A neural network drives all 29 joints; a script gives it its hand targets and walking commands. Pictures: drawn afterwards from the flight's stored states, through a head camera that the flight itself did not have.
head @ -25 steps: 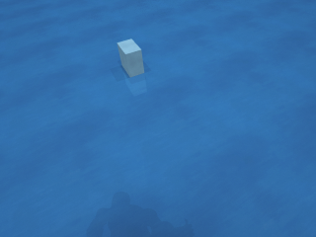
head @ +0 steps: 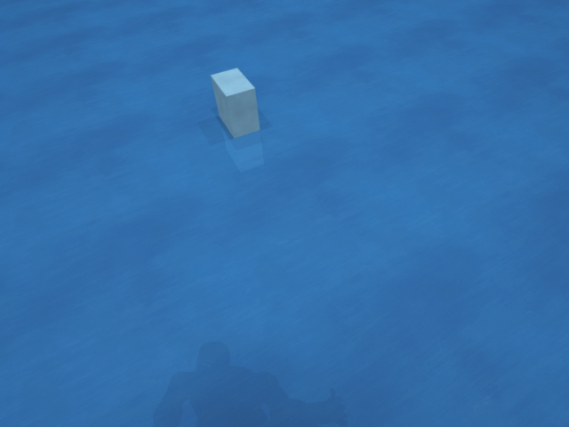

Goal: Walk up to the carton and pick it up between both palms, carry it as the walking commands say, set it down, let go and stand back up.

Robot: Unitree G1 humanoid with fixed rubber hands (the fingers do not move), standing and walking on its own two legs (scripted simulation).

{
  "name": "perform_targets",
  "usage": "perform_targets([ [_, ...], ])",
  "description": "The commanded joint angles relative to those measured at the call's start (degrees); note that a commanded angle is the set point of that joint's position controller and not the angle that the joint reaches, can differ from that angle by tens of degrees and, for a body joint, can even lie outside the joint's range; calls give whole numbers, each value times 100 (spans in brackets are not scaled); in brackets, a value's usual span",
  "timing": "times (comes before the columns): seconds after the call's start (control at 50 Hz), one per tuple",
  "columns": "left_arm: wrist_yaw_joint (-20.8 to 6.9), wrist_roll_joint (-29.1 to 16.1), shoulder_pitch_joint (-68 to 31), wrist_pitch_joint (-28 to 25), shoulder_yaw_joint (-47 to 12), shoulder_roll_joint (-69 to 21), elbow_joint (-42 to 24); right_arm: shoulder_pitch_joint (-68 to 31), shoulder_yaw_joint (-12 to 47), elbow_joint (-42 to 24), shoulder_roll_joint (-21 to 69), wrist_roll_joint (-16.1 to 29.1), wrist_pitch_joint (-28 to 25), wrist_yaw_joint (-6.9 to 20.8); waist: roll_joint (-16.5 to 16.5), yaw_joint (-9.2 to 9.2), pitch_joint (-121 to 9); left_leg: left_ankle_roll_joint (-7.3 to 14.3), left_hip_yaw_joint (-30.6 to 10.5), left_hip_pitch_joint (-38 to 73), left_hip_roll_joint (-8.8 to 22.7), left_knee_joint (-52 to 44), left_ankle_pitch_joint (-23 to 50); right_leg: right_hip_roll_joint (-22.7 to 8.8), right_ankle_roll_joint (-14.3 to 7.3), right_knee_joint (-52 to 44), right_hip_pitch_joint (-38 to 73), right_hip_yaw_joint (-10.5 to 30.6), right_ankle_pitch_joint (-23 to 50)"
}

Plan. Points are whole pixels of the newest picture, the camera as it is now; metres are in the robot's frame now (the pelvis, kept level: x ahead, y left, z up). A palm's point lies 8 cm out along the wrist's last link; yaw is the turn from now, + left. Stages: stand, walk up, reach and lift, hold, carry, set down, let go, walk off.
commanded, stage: stand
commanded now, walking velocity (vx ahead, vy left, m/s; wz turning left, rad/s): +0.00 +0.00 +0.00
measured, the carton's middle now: (235, 103) +1.91 +0.36 -0.63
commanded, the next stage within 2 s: walk up in 0.44 s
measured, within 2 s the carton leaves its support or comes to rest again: neither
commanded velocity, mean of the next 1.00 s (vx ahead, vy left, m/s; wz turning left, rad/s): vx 0.21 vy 0.01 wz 0.10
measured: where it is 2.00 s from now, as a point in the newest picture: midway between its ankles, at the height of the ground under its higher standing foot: (272, 350)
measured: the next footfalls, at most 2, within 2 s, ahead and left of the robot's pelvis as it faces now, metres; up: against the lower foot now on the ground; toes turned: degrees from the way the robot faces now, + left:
left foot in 0.94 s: +0.15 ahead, +0.18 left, +0.00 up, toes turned +5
right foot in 1.54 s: +0.41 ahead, -0.07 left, +0.00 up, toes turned +0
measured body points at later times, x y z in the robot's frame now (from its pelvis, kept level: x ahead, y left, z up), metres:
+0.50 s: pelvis +0.00 +0.00 +0.00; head +0.01 -0.01 +0.45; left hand +0.06 +0.29 -0.13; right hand +0.08 -0.27 -0.14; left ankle +0.01 +0.14 -0.73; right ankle +0.00 -0.10 -0.73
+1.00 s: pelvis +0.06 +0.09 -0.02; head +0.08 +0.13 +0.43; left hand +0.09 +0.34 -0.18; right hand +0.13 -0.17 -0.14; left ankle +0.11 +0.18 -0.73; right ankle +0.00 -0.08 -0.70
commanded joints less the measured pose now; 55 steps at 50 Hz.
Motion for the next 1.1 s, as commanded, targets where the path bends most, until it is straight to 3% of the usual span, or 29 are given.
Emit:
perform_targets([
  [0.0,62,24,-675,-189,254,1269,-223,-299,-188,-135,-1295,-54,-147,-44,-256,-67,-358,291,-556,306,611,-650,959,-843,-41,-1584,-124,994,1428],
  [0.12,55,28,-585,-178,204,1167,-206,-480,-220,-217,-1429,-33,-148,-44,-112,-24,-296,245,-538,334,609,-739,1000,-723,-5,-1592,-140,838,1286],
  [0.2,57,20,-511,-172,277,1331,-183,-362,-196,-192,-1285,-20,-155,-64,-483,29,-722,270,-514,313,581,-615,1133,-837,22,-1497,313,876,2003],
  [0.24,48,23,-514,-171,282,1424,-164,-303,-174,-136,-1213,-61,-165,-59,-41,-9,-693,234,-447,410,562,-663,1012,-824,-47,-1643,200,1017,1549],
  [0.28,40,38,-605,-145,271,1346,-209,-569,-182,-153,-1327,-64,-185,-80,-234,56,-576,286,-530,332,620,-698,1214,-748,-37,-1575,188,904,1906],
  [0.3,50,37,-568,-168,263,1319,-147,-456,-154,-144,-1302,-13,-161,-93,-15,32,-634,301,-542,364,629,-683,1550,-720,-26,-1486,369,804,2114],
  [0.42,41,67,-458,-184,271,1380,-142,-328,-205,-73,-1317,-43,-131,-53,-425,25,-425,240,-448,385,575,-585,1013,-759,71,-1666,27,868,1767],
  [0.48,71,77,-748,-182,262,1379,-209,-545,-253,-133,-1364,-20,-115,-44,-256,-141,-391,202,-430,420,552,-684,723,-827,-4,-1839,-137,1020,1336],
  [0.5,75,92,-674,-158,303,1425,-177,-511,-239,-152,-1282,-14,-91,-57,-408,-99,-336,227,-489,263,568,-708,723,-783,47,-1870,-50,947,1303],
  [0.54,90,61,-630,-186,209,1236,-169,-515,-232,-160,-1245,-29,-139,-45,-164,-61,-326,300,-558,287,585,-756,598,-808,-16,-1907,-97,973,899],
  [0.58,78,45,-778,-210,192,1269,-180,-553,-234,-218,-1267,-36,-119,-57,-353,-148,-436,222,-472,311,579,-786,749,-845,86,-1740,-30,933,1432],
  [0.6,58,-17,-639,-210,231,1269,-253,-338,-175,-86,-1245,-41,-118,-56,-421,10,-389,217,-529,262,584,-833,879,-782,65,-1770,54,892,1353],
  [0.62,-63,79,838,11,476,1055,23,-483,-134,-441,-941,-108,72,63,-1136,652,-556,57,-75,-1626,360,246,-1655,-1345,-371,-2368,874,1196,-2646],
  [0.64,-42,133,1171,113,576,1532,39,-1241,-84,-802,-665,-121,179,127,-1734,946,285,23,14,-3252,38,1864,-1773,-2633,-415,-3231,960,3078,-3891],
  [0.66,3,172,882,114,533,1389,-96,-1555,-64,-1029,-631,-171,173,148,-1119,786,418,69,-263,-3464,470,2320,-1289,-2642,-396,-3182,686,2915,-3594],
  [0.68,20,142,748,56,549,1207,-114,-1318,-71,-889,-556,-186,103,181,-1156,704,353,7,-202,-3325,473,2526,-1050,-2431,-561,-3000,732,2600,-3015],
  [0.7,11,150,722,-39,482,1123,-44,-937,-110,-733,-457,-229,34,226,-825,571,138,-20,-201,-3330,473,2907,-779,-2408,-602,-2915,834,2430,-2590],
  [0.76,-16,103,396,-166,486,948,-193,-427,-155,-616,-501,-236,-37,308,-1124,370,-239,-148,-161,-3007,523,3368,-381,-1993,-543,-2628,676,1749,-1868],
  [0.8,-30,187,158,-178,512,945,-114,-586,-147,-683,-494,-165,-68,308,-876,373,-191,-159,-239,-2727,690,2403,-538,-2131,-576,-2471,671,1562,-1529],
  [0.86,-101,201,-578,-97,631,1005,-232,282,-16,-456,-155,-143,-1,303,-1226,-175,-210,-131,317,-815,620,1205,-904,-1963,-358,-2037,-401,712,-1549],
  [0.88,-134,191,-786,-68,642,913,-161,850,-19,-200,-124,-135,-29,292,-1338,-417,-379,-57,623,-135,487,582,-441,-1534,-266,-1469,-639,184,-1706],
  [0.9,-173,220,-512,5,529,777,-29,1702,-157,153,-482,-161,-80,220,-304,-686,-785,-114,626,1116,230,209,-586,-1016,-212,75,-1188,-182,-1885],
  [0.92,-165,276,-266,-14,331,309,-179,2116,-404,352,-1301,-268,-130,123,2112,-954,-727,229,-1411,1391,1227,-767,-2280,-221,-57,2338,-2302,-579,-1863],
  [0.94,-184,259,-454,-7,299,217,-444,2075,-384,226,-1574,-270,-153,77,2212,-774,-440,492,-4126,652,2108,-2249,-4151,-75,53,3397,-2833,-100,-1673],
  [0.96,-215,282,-571,22,342,338,-592,1852,-416,43,-1722,-170,-144,47,1772,-490,-93,519,-5051,171,2490,-2791,-4874,-246,10,3802,-3060,330,-1341],
  [1.0,-272,248,-535,48,360,305,-393,1143,-311,-110,-1050,-163,-180,66,568,-209,629,392,-3872,-441,1947,-2590,-3434,-641,94,3616,-2817,335,-99],
  [1.02,-279,228,-280,32,335,206,-358,1078,-211,-94,-869,-149,-286,43,365,-165,294,345,-3338,-173,1773,-2300,-2381,-645,166,3467,-2698,403,174],
  [1.04,-296,209,-265,-14,326,147,-220,1397,-222,-108,-794,-116,-359,2,267,-244,-36,264,-2917,333,1631,-1963,-1402,-619,184,3320,-2601,329,304],
  [1.08,-308,192,-345,41,324,97,-295,1751,-131,55,-615,-144,-420,6,758,-323,-445,207,-2365,657,1443,-1662,-222,-552,246,3370,-2535,204,333],
])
